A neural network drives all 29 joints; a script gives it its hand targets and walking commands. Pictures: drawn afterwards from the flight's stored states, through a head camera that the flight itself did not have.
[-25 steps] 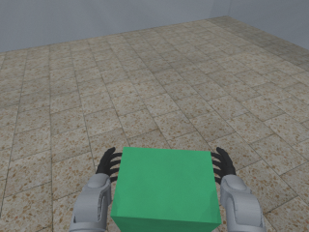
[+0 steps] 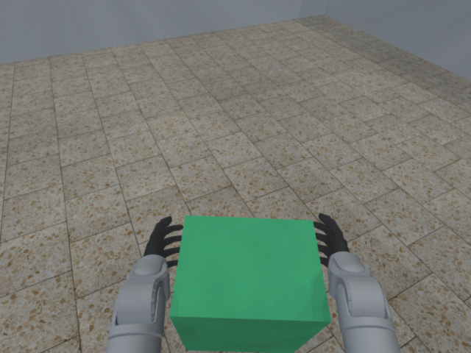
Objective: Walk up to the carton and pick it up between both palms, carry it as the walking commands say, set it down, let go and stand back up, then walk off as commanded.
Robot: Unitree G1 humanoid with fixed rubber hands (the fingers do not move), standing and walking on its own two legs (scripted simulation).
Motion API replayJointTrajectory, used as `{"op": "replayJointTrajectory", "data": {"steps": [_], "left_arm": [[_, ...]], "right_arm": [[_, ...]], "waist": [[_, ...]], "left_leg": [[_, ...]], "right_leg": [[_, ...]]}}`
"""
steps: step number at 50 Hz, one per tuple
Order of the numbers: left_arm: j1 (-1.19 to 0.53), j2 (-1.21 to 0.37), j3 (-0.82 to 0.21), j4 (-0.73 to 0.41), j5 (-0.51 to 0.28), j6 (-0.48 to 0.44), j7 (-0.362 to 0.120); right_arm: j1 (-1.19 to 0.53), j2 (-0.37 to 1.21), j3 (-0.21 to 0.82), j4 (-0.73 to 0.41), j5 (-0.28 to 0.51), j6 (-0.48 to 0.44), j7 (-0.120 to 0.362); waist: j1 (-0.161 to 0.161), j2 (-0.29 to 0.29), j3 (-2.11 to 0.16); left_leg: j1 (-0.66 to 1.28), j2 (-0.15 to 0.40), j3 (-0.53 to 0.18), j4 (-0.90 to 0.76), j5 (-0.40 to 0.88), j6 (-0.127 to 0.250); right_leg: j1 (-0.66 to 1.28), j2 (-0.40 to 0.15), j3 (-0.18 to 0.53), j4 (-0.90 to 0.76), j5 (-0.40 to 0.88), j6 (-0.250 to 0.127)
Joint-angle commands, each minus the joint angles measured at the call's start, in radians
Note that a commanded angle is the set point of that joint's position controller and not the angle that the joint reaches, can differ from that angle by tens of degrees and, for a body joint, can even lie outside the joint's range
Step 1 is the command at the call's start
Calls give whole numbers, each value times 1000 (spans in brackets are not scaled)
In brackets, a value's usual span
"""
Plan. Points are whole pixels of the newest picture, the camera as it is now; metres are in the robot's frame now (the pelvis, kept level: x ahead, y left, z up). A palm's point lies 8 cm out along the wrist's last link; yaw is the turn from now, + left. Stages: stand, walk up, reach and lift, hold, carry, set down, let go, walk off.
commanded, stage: hold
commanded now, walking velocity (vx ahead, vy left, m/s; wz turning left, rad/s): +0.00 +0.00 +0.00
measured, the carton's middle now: (244, 291) +0.26 +0.02 -0.06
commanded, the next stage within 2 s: set down in 0.42 s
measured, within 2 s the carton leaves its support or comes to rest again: neither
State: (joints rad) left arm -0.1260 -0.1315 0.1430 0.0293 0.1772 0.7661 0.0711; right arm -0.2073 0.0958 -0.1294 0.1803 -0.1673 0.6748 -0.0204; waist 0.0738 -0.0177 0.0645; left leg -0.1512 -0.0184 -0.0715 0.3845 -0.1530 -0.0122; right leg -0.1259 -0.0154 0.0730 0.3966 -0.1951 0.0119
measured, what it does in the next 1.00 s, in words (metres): stands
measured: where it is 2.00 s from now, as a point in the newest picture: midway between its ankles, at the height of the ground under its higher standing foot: outside the picture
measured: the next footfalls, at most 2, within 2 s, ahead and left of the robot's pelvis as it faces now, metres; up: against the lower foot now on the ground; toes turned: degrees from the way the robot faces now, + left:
none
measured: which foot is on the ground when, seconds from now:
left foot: down 0.00-1.00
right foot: down 0.00-1.00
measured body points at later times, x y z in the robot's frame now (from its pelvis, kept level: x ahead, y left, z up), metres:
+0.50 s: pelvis +0.01 +0.00 +0.00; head -0.04 +0.00 +0.45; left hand +0.30 +0.18 +0.04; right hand +0.34 -0.13 +0.05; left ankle +0.04 +0.13 -0.74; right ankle +0.02 -0.14 -0.74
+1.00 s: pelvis +0.01 -0.03 -0.01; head +0.03 -0.03 +0.44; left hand +0.29 +0.18 -0.03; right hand +0.35 -0.13 -0.02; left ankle +0.04 +0.12 -0.74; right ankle +0.02 -0.14 -0.74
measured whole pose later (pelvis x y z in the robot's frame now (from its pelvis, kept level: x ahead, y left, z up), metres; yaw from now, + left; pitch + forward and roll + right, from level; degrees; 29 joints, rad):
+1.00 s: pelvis +0.01 -0.03 -0.01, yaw +2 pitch +2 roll +0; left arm -0.30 -0.16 0.39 0.41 0.34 0.51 -0.05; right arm -0.36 0.18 -0.32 0.53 -0.31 0.45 -0.03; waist 0.10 -0.02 0.00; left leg -0.33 0.00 -0.13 0.51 -0.22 -0.05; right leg -0.30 0.06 0.10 0.55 -0.27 -0.02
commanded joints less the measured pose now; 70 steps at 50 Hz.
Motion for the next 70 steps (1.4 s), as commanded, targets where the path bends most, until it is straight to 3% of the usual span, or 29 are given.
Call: {"op": "replayJointTrajectory", "data": {"steps": [1,4,10,16,21,22,24,26,29,33,38,46,51,60,70], "left_arm": [[-530,-728,-516,-42,-199,-40,-163],[-619,-856,-511,40,-199,-45,-185],[-756,-1083,-492,201,-193,-42,-247],[-790,-1109,-415,300,-163,-34,-274],[-754,-1074,-415,258,-163,-24,-289],[-621,-1079,-397,238,-158,-15,-266],[-589,-1033,-393,226,-150,-21,-269],[-554,-985,-381,229,-137,-37,-275],[-550,-938,-357,231,-128,-81,-288],[-636,-907,-383,218,-150,-152,-315],[-693,-861,-372,259,-135,-206,-341],[-665,-800,-247,373,-34,-270,-351],[-674,-810,-213,407,2,-326,-341],[-738,-907,-269,437,0,-424,-303],[-815,-967,-292,439,0,-475,-270]], "right_arm": [[-482,635,447,-48,176,-35,206],[-593,732,463,16,187,-43,252],[-753,900,426,157,182,-51,342],[-802,943,360,260,154,-36,374],[-748,975,363,254,145,-19,365],[-634,988,423,274,159,-22,381],[-576,968,403,230,147,-24,363],[-539,939,387,201,132,-31,345],[-573,943,406,158,131,-57,323],[-602,979,421,164,124,-108,287],[-583,1023,380,253,95,-156,249],[-569,1029,298,385,46,-224,226],[-595,1011,269,416,22,-282,221],[-656,926,231,428,-24,-384,235],[-752,940,244,492,-31,-422,298]], "waist": [[-22,62,-266],[-5,71,-286],[-32,84,-296],[-24,55,-275],[-20,23,-290],[-1,94,-352],[-12,75,-319],[-12,60,-276],[29,11,-263],[24,-35,-304],[9,-46,-342],[40,-17,-347],[40,-4,-384],[-19,29,-564],[-4,46,-761]], "left_leg": [[144,-78,3,-53,-52,-18],[136,-59,-18,-53,-125,-20],[133,-26,-64,-84,-244,-26],[130,-20,-56,-98,-195,-27],[163,-45,-19,-69,-2,-29],[265,-21,-45,-78,225,-35],[239,-36,-32,-69,300,-27],[211,-50,-20,-68,279,-14],[167,-69,-2,-44,193,8],[153,-81,20,13,157,18],[105,-85,38,58,147,17],[-37,-93,44,102,152,22],[-108,-93,45,149,153,20],[-173,-88,22,239,179,-15],[-295,-85,14,339,95,-44]], "right_leg": [[-73,116,-31,-46,-51,-80],[-85,116,-24,-24,-109,-87],[-89,108,-25,1,-144,-70],[-67,103,-15,-13,-102,-56],[-47,97,7,-44,-4,-53],[3,109,-1,-53,131,-69],[28,112,4,-70,184,-58],[31,107,1,-77,181,-47],[19,95,7,-67,131,-34],[-35,81,21,-45,102,-13],[-57,69,31,-12,127,7],[-82,72,36,34,177,10],[-154,90,27,79,148,1],[-392,137,-15,217,99,-19],[-668,151,-39,361,-6,-30]]}}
